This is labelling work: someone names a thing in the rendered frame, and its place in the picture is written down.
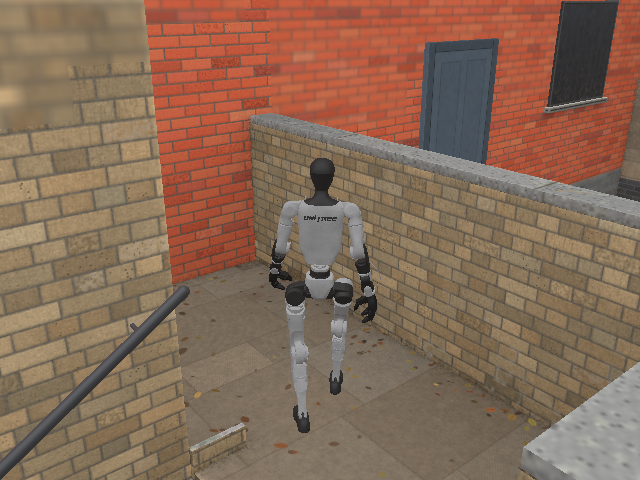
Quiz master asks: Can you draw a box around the robot left forearm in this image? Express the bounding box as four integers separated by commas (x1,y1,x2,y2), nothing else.
269,239,286,274

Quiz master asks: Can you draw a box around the robot right forearm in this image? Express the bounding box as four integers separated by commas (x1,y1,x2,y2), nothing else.
355,244,375,297

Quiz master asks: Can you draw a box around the robot right hand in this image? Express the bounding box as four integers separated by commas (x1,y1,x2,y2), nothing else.
354,294,377,323

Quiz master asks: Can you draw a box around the left robot upper arm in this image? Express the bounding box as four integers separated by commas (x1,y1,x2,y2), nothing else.
275,200,301,254

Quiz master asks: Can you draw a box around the humanoid robot head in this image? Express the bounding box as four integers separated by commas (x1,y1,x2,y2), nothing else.
304,158,339,206

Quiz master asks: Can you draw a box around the right robot upper arm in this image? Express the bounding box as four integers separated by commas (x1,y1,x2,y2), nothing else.
342,202,365,260

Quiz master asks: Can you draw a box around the left robot foot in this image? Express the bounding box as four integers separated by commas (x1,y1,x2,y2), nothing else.
293,405,310,433

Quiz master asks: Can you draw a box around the robot left hand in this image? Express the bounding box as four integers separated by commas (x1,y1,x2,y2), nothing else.
269,270,292,290

